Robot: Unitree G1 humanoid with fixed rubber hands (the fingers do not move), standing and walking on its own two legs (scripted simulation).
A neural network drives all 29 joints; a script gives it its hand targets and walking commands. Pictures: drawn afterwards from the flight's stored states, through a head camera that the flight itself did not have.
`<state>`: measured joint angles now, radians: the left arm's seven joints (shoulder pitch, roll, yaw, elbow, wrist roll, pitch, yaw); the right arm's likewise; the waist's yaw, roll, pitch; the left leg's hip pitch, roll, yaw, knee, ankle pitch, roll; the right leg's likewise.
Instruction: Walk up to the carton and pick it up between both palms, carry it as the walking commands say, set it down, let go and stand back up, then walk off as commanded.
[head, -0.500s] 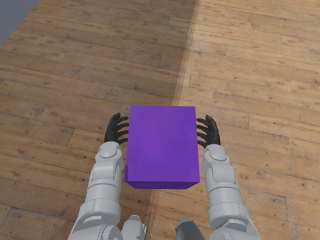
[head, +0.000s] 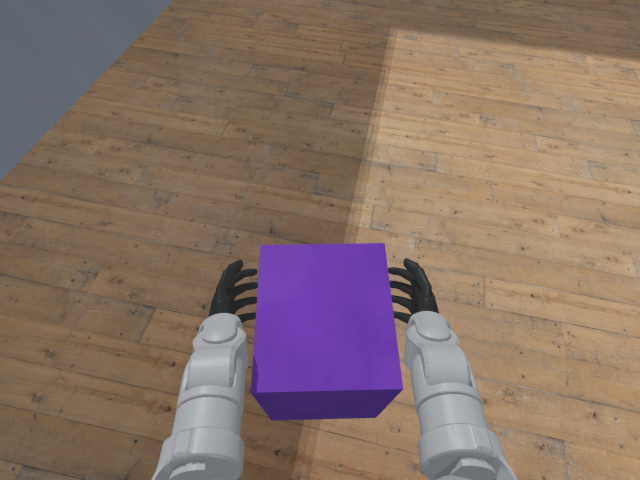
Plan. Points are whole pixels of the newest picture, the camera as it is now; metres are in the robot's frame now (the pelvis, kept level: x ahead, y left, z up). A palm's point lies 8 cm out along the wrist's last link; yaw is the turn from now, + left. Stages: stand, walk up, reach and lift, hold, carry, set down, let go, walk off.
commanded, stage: reach and lift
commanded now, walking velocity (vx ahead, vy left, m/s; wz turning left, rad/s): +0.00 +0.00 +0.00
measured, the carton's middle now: (323, 339) +0.34 +0.00 -0.09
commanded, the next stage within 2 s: hold in 1.72 s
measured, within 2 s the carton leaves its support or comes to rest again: neither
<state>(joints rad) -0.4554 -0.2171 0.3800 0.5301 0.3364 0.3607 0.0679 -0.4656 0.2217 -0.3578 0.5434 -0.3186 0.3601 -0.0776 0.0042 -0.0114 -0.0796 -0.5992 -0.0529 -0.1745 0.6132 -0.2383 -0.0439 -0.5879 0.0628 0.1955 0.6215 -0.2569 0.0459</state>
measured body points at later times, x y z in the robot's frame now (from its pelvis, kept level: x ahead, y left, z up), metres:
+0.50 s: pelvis +0.00 +0.00 +0.02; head -0.02 +0.00 +0.47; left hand +0.34 +0.13 +0.05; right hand +0.34 -0.13 +0.05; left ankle +0.03 +0.14 -0.72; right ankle +0.03 -0.14 -0.72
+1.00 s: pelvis +0.00 +0.00 +0.02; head -0.06 +0.00 +0.47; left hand +0.32 +0.14 +0.08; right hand +0.32 -0.13 +0.08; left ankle +0.03 +0.14 -0.72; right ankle +0.03 -0.14 -0.72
